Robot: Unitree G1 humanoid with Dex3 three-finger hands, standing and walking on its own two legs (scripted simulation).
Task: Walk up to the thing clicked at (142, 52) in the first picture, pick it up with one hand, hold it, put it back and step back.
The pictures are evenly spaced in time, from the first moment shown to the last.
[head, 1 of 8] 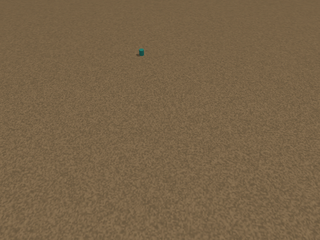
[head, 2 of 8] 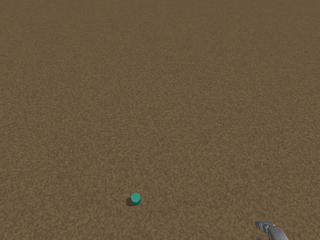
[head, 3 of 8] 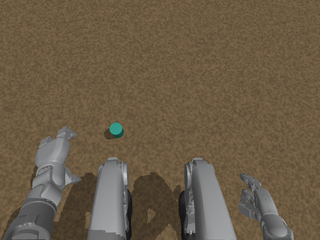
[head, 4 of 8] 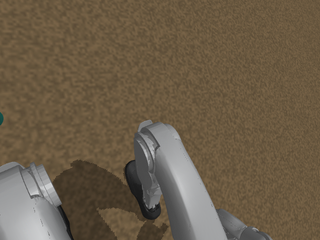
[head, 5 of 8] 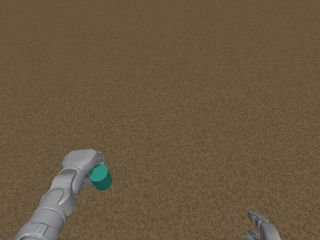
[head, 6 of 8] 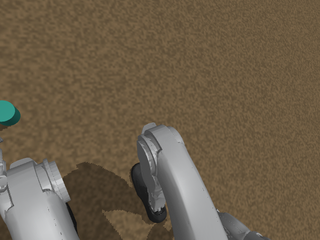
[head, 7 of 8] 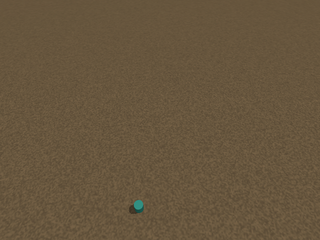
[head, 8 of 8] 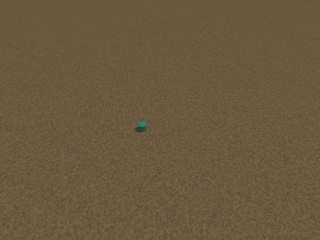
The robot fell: no
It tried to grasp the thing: yes
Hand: left
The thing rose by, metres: 0.67
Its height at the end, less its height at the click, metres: +0.00
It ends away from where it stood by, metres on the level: 0.01
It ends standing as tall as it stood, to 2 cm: yes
